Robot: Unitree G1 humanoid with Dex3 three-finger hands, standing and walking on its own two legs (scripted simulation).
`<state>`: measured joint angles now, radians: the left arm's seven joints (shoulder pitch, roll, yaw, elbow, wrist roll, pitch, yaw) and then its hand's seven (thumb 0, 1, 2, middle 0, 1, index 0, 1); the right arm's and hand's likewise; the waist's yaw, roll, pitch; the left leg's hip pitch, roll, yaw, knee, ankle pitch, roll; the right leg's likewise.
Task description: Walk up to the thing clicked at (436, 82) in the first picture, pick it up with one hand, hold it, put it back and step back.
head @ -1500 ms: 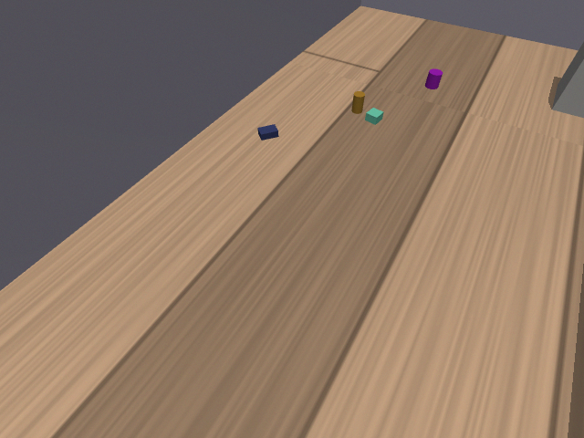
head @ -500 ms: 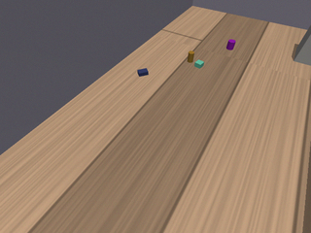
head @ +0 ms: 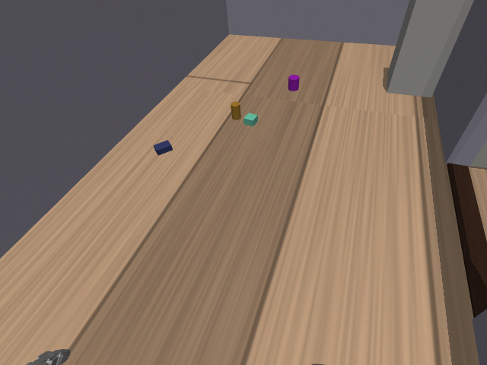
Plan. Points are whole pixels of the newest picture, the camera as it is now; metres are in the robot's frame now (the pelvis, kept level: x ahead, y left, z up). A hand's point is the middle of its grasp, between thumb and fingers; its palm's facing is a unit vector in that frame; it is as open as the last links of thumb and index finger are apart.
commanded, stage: walk up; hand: left
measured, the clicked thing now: (294, 82) +2.31 -0.33 -0.69
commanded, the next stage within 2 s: none
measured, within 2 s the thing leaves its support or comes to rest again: neither
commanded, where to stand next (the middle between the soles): +1.90 -0.47 m, yaw -16 degrees
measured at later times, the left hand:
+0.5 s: hand (151, 264) +0.37 +0.25 -0.14, palm faces -0.21 -0.92 -0.33, open 7.4 cm
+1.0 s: hand (235, 136) +0.79 +0.06 -0.09, palm faces -0.29 -0.89 -0.36, open 7.4 cm
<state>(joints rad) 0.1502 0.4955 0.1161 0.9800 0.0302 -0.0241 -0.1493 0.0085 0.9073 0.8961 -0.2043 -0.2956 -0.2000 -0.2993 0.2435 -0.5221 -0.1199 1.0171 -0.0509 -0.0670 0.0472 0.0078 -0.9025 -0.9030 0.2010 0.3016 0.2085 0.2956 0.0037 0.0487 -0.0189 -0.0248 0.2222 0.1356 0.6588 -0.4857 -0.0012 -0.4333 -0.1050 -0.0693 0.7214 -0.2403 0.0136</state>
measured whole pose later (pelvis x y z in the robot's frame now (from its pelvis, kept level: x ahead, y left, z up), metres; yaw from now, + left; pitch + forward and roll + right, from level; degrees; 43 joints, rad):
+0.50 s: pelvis +0.28 -0.02 +0.01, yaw -11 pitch -1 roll +0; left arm 0.29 0.45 0.04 0.96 0.00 -0.05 -0.06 0.01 0.91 0.90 -0.21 -0.30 -0.20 -0.30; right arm 0.20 -0.40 -0.09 0.87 -0.03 -0.11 0.08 0.01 -0.91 -0.90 0.20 0.30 0.21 0.30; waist 0.01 -0.06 0.03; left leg -0.38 0.08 0.14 0.61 -0.20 0.02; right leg -0.26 0.02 0.08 1.07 -0.42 -0.05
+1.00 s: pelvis +0.57 -0.14 +0.02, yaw -16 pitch -2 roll +1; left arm 0.10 0.37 0.04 0.87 -0.02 -0.08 -0.08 0.00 0.91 0.90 -0.21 -0.30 -0.20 -0.30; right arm 0.31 -0.43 -0.05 0.95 0.00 -0.06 0.05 0.01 -0.91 -0.90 0.20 0.30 0.21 0.29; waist -0.02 0.04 0.07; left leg -0.26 0.10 0.01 1.15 -0.37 0.02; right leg -0.37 -0.01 -0.05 0.59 -0.19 -0.04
